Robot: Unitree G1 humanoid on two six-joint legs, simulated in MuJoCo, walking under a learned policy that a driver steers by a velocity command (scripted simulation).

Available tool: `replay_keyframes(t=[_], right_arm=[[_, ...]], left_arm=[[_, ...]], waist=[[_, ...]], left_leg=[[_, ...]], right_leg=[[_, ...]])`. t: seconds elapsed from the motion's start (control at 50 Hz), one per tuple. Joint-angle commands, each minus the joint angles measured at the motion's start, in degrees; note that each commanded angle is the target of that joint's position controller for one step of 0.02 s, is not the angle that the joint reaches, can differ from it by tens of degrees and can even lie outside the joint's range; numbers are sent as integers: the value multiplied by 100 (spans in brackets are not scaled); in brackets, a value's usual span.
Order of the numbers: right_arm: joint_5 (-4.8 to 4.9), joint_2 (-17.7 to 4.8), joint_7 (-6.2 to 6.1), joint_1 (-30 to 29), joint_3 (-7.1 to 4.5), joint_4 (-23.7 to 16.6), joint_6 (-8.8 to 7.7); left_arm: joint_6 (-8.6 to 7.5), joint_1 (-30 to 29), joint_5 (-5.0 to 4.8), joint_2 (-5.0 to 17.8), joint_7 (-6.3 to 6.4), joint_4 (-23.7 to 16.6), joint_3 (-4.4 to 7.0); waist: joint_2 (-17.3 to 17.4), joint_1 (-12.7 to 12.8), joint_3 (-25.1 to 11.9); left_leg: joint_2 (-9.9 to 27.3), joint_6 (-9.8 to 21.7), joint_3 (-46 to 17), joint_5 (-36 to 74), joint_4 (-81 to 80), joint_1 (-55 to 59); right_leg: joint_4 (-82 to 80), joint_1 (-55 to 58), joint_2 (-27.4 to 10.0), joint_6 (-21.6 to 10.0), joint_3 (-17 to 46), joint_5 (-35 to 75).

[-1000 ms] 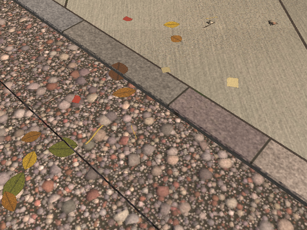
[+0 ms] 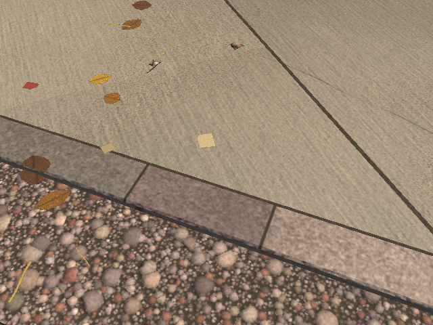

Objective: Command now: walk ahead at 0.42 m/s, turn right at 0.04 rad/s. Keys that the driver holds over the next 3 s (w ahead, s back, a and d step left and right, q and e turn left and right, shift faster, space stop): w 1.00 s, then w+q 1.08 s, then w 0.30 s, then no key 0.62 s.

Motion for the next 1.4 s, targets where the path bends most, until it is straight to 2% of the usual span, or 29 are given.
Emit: replay_keyframes(t=[0.02, 0.06, 0.08, 0.1, 0.12, 0.14, 0.16, 0.22, 0.34, 0.4, 0.46, 0.5, 0.52, 0.54, 0.56, 0.6, 0.66, 0.84, 0.98, 1.02, 1.04, 1.06, 1.08, 1.1, 1.14, 1.18, 1.24, 1.34, 1.4], right_arm=[[5, -975, -5, 104, -226, -146, -57], [78, -928, 4, -10, -196, -110, -27], [142, -880, -4, 23, -165, -72, -31], [180, -717, 20, -183, -76, -279, -36], [117, -484, 30, -420, -44, -405, 3], [13, -687, 16, -728, -96, -411, 25], [38, -660, 72, -897, -95, -436, 8], [-94, -535, 178, -700, -79, -259, 155], [-75, -553, 292, -1902, -37, -797, 273], [-61, -401, 289, -2287, 31, -923, 355], [-74, -560, 161, -1984, -83, -859, 371], [-29, -686, 73, -781, -212, -468, 294], [-46, -900, 18, 422, -324, -41, 234], [-171, -1495, -34, 783, -449, 124, 175], [-131, -1496, 10, 189, -396, -7, 104], [18, -834, 85, -1132, -239, -318, 28], [20, -427, 64, -1081, -100, -101, -141], [39, -416, 0, 116, -56, 472, -264], [-4, -562, -117, 415, -78, 764, -160], [-24, -671, -104, 191, -91, 752, -135], [44, -399, -67, 442, -12, 762, -118], [209, -360, -19, 446, 50, 673, -112], [247, -355, 31, 25, 42, 485, -141], [94, -448, 29, -366, -53, 405, -167], [134, -279, 64, -581, -19, 278, -58], [-24, -224, 62, -595, -54, 333, 136], [-92, -92, 166, -794, -74, 221, 398], [-49, -365, 275, -1238, -162, -200, 646], [-50, -499, 298, -1597, -224, -404, 740]], left_arm=[[-148, -712, -27, 306, 48, -619, 30], [-211, 173, -21, 453, 146, -315, 128], [-248, 1044, 18, 725, 227, 8, 278], [-231, 2141, 51, 1144, 325, 210, 437], [-177, 2493, -37, 1299, 367, 394, 460], [-189, 1895, 24, 1039, 383, 276, 370], [-239, 1193, 42, 734, 369, 159, 275], [-384, 630, -53, 276, 343, 218, 118], [-521, 911, -51, 384, 320, 632, 145], [-514, 986, -97, 591, 290, 785, 203], [-486, 1043, -84, 653, 296, 956, 212], [-417, 894, -13, 743, 295, 1014, 244], [-370, 908, 46, 704, 302, 1023, 226], [-370, 1194, -78, -21, 209, 834, 65], [-431, 1272, -93, 62, 183, 752, 82], [-440, 924, -142, 446, 143, 687, 170], [-296, 1050, -31, 134, 78, 780, 96], [-173, -562, -43, -22, 49, 258, 9], [-220, -1177, -43, -11, 104, -112, -49], [-259, -187, -71, 144, 173, 159, 45], [-324, 644, -53, 440, 224, 467, 179], [-329, 1678, 12, 750, 273, 756, 362], [-277, 2495, -32, 918, 308, 999, 481], [-296, 2272, 22, 784, 323, 925, 381], [-320, 984, 50, 420, 446, 762, 302], [-417, 542, -46, -111, 417, 826, 171], [-544, 469, -95, 78, 447, 880, 227], [-566, 3, 63, 413, 404, 805, 338], [-461, 134, 119, 701, 388, 827, 449]], waist=[[844, 60, 594], [349, 559, 208], [-160, 900, -519], [-805, 1388, -1431], [-1273, 1363, -1519], [-272, 1150, -540], [-26, 825, -34], [-317, 328, 157], [-373, 204, 575], [-412, 239, 592], [-303, 93, 432], [-246, -475, -227], [7, -919, -821], [1426, -607, -1011], [1501, -174, -865], [351, 335, 145], [446, 595, 287], [418, 194, 511], [564, 162, 679], [652, 612, 165], [-22, 838, -450], [-409, 1213, -1313], [-987, 1496, -2207], [-117, 1272, -1759], [-152, 701, -725], [-256, 334, -294], [-301, 79, -26], [-650, -295, 202], [-497, -153, 452]], left_leg=[[1544, 976, -1002, 1171, -245, -500], [1238, 710, -574, 2750, 816, -882], [920, 435, -207, 3268, 2154, -1520], [580, 168, 93, 1308, 3878, -2681], [-116, 48, 152, -1529, 5156, -3948], [186, 138, -216, -1168, 5692, -4462], [491, 215, -247, -615, 5634, -4446], [640, 53, 82, -51, 5270, -3687], [755, -273, 311, 522, 4258, -4227], [620, -175, 597, 696, 2882, -3161], [421, 234, 815, 356, 2732, -2724], [12, 405, 1024, 109, 2141, -1376], [152, 435, 712, -102, 1786, 243], [1660, 772, -1757, -2364, 908, 1330], [2171, 950, -3932, -2700, -243, 711], [2114, 1032, -2538, -2013, -436, -778], [1498, 752, -1080, -232, -612, -1426], [1143, 870, 66, 2324, -659, -289], [1572, 851, 166, 3932, -283, 724], [1502, 738, 338, 5717, 792, 558], [1230, 522, 435, 5760, 2028, -290], [951, 241, 500, 4125, 3653, -1927], [46, 80, 494, -335, 5638, -2972], [276, 204, -431, -1254, 5953, -3310], [617, 218, -192, -471, 5940, -3938], [775, 99, -160, -299, 5637, -3336], [744, -96, 73, 77, 5234, -3155], [903, -189, 411, 484, 3904, -2656], [902, -22, 803, -126, 3181, -2497]], right_leg=[[-560, 89, 209, -199, -321, -272], [-1240, 1712, 558, -405, -507, 224], [-1235, 3407, 355, -658, -121, 580], [-1763, 4962, -1059, -1068, 1486, -726], [-2709, 5186, -1999, -1386, 3433, -1844], [-3004, 4246, -1979, -1402, 3379, -1797], [-2915, 3586, -1681, -1345, 2710, -1200], [-3223, 2462, -878, -983, 1264, -252], [-3736, 2292, -754, -1211, 698, 200], [-4033, 2103, -818, -1137, 435, 763], [-3373, 2777, -1063, -1088, 231, 2479], [-1518, 2879, -863, -923, -118, 4085], [186, 2062, -517, -814, -220, 3273], [2270, 89, 360, -560, -355, -258], [3302, -659, 649, -648, 666, -1185], [3393, -667, -28, -660, 558, -142], [2800, -112, -384, -453, 450, 108], [1140, -1325, -437, -59, -192, 1203], [-372, -952, -51, -453, -504, 580], [-529, 398, 442, -707, -758, -12], [-555, 2157, 421, -976, -590, 460], [-865, 4275, -504, -1384, 676, 255], [-1684, 5299, -1737, -1711, 2513, -525], [-1878, 4843, -1806, -1431, 2513, 523], [-2626, 3622, -1758, -1432, 2161, -230], [-2890, 2460, -1308, -1076, 1142, -72], [-3190, 1867, -1112, -895, 222, -122], [-3437, 1484, -1006, -740, -575, -678], [-3487, 1924, -1240, -776, -753, -998]])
